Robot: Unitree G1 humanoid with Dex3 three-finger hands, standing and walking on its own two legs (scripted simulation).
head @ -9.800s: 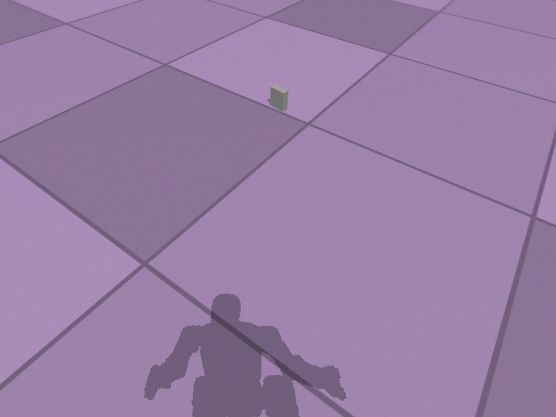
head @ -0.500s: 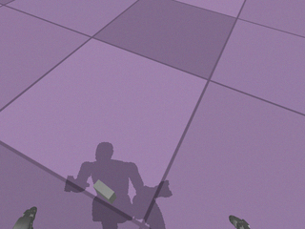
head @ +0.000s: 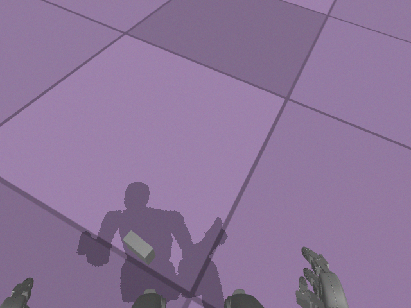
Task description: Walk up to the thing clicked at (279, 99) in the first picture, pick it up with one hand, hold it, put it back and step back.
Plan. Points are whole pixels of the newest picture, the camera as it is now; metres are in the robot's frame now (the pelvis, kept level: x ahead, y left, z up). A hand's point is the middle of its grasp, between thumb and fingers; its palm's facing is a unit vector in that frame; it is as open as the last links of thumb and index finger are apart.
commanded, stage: go down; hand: left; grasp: from the side
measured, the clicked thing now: (140, 248) +0.40 +0.20 -0.62
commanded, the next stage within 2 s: none
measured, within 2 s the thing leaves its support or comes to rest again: neither
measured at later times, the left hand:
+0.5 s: hand (48, 270) +0.25 +0.34 -0.20, palm faces +0.19 -0.95 -0.24, open 17.4 cm
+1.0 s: hand (45, 254) +0.30 +0.38 -0.26, palm faces +0.21 -0.96 -0.16, open 16.8 cm
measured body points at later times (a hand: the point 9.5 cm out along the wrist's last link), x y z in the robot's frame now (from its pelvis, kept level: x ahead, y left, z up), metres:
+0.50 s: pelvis -0.05 -0.01 -0.14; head +0.11 +0.02 +0.28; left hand +0.24 +0.39 -0.18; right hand +0.13 -0.28 -0.23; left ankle +0.01 +0.12 -0.66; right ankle +0.01 -0.14 -0.66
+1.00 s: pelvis -0.07 -0.01 -0.24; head +0.13 +0.04 +0.16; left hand +0.28 +0.43 -0.25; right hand +0.07 -0.30 -0.35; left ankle +0.01 +0.12 -0.66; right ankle +0.01 -0.14 -0.66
